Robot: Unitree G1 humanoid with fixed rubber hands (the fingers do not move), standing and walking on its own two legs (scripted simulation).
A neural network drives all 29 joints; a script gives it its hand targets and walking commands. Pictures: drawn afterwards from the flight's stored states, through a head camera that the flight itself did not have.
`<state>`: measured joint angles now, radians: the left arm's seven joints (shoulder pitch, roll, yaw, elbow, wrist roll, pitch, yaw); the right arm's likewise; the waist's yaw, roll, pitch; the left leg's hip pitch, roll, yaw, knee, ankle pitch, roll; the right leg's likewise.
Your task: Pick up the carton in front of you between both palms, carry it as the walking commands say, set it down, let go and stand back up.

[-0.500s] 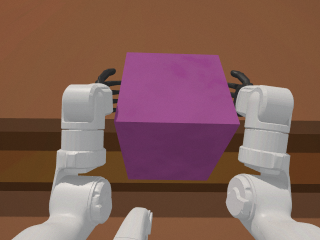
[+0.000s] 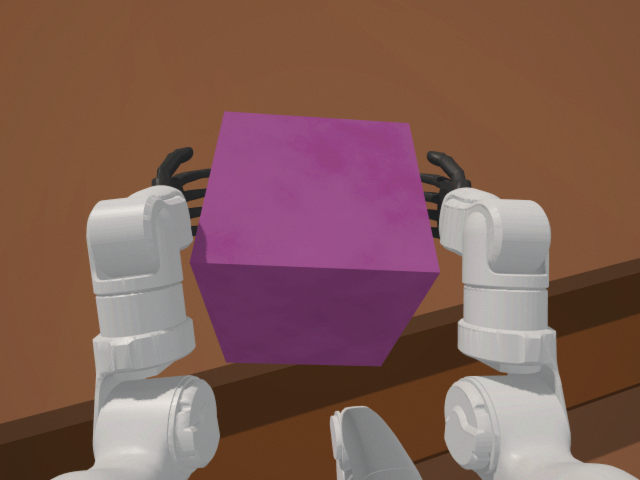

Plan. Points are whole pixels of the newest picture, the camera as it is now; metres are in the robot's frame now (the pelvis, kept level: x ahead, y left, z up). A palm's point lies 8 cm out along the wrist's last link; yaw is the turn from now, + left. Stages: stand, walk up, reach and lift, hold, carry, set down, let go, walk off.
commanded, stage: carry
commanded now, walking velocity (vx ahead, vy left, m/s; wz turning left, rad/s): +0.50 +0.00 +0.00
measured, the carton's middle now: (310, 252) +0.39 -0.03 +0.08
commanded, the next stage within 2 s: none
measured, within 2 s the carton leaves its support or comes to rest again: neither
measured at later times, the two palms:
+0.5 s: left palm out of the picture +0.67 +0.14 +0.27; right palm out of the picture +0.70 -0.16 +0.27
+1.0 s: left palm out of the picture +1.00 +0.17 +0.36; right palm out of the picture +0.97 -0.13 +0.36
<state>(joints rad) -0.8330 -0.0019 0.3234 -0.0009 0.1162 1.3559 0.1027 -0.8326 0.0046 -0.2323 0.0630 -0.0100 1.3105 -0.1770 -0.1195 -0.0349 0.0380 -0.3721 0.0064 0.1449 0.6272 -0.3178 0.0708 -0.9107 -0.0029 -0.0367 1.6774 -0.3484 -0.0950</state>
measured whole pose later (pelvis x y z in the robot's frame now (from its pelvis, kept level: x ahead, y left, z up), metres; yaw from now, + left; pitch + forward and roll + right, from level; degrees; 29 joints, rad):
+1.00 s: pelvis +0.61 +0.05 +0.22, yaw +0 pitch +2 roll +1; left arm -0.81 0.01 0.31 0.13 0.11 1.35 0.11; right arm -0.82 -0.02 -0.18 0.16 -0.02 1.34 -0.16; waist -0.11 -0.03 0.02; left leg -0.61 -0.01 0.19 0.88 -0.31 0.11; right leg -0.64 0.01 0.08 1.66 -0.28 -0.08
